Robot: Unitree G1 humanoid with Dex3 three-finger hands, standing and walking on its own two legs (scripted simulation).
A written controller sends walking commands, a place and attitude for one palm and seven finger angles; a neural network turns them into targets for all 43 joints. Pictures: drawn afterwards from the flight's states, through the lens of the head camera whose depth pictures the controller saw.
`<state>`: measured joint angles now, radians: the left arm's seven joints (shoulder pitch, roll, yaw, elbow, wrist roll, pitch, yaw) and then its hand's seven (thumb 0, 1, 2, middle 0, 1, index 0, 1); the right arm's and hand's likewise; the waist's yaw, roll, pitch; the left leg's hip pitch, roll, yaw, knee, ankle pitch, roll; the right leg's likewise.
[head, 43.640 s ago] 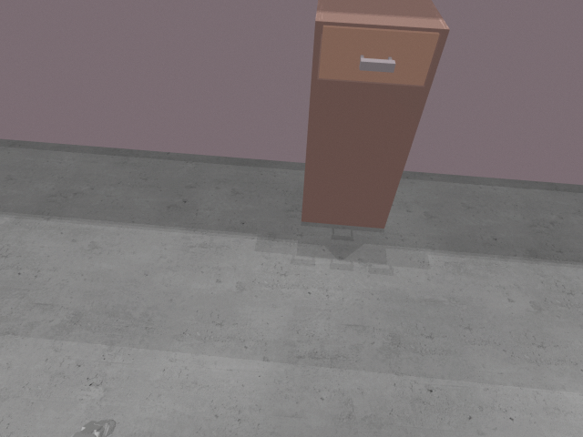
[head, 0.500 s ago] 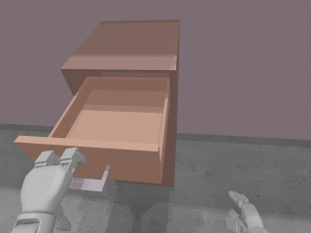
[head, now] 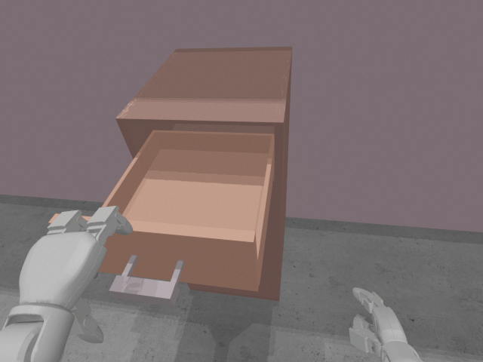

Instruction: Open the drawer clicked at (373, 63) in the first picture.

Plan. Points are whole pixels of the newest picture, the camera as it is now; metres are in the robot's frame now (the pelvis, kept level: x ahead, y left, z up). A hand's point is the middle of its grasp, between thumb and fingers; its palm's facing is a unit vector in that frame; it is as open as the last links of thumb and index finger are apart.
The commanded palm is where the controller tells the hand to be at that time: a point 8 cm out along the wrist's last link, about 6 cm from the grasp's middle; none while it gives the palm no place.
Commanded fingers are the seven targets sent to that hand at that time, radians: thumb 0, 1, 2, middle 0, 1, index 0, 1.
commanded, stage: lift the hand off the handle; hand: left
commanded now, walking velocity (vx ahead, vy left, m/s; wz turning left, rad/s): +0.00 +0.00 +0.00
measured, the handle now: (150, 276) +0.24 +0.20 +0.03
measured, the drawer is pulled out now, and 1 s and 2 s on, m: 0.30 0.30 0.30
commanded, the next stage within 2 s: draw the hand back to the body in 0.48 s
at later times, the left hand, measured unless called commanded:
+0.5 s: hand (75, 249) +0.19 +0.24 +0.18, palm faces +0.15 -0.10 -0.98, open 13.9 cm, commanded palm +0.16 +0.23 +0.24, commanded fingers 0.00 -0.50 0.30 -0.30 -1.20 -0.30 -1.20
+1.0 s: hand (70, 264) +0.18 +0.25 +0.17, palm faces +0.10 -0.09 -0.99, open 13.8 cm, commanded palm +0.15 +0.25 +0.23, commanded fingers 0.00 -0.50 0.30 -0.30 -1.20 -0.30 -1.20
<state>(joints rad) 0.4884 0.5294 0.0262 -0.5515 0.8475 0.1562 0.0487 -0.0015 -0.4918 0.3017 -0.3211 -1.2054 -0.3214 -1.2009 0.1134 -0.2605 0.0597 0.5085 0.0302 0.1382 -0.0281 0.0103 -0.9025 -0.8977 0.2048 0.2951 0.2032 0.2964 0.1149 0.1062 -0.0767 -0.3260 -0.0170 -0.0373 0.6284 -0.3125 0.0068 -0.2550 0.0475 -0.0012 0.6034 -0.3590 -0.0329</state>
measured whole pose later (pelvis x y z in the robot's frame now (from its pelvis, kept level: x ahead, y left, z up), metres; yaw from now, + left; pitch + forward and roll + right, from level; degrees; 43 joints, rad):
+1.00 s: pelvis -0.02 +0.01 +0.01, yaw +1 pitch -1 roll -1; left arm 0.39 0.62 0.12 -0.59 0.73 0.11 -0.11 0.00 -0.49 0.30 -0.32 -1.21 -0.32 -1.20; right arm 0.12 -0.27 0.07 0.52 0.04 0.09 -0.02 0.01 -0.90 -0.90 0.20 0.30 0.20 0.30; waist 0.11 0.11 -0.03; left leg -0.29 -0.03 -0.05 0.57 -0.26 0.01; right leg -0.21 0.03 -0.02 0.54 -0.31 -0.02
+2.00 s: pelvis +0.02 -0.02 +0.01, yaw +2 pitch -3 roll +0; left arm 0.51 0.35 0.34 -0.55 -0.09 -0.08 0.11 0.01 0.63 0.79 -0.23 -0.48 -0.23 -0.47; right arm 0.16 -0.21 0.02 0.63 0.03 -0.10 -0.08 0.01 -0.90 -0.90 0.20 0.30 0.20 0.30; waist 0.06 0.07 -0.02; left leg -0.16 -0.02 -0.08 0.48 -0.27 -0.02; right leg -0.07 0.05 -0.04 0.44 -0.32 -0.06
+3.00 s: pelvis -0.06 +0.01 +0.00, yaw +7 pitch +1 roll -2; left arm 0.58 0.42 0.41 -0.73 -0.06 -0.15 0.13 0.01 0.89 0.90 -0.22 -0.31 -0.21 -0.30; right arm 0.20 -0.21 0.01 0.59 0.02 -0.02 -0.06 0.01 -0.90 -0.90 0.21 0.30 0.21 0.30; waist -0.01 -0.03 -0.02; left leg -0.41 -0.01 -0.03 0.65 -0.25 0.02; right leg -0.34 0.01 -0.12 0.60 -0.28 -0.02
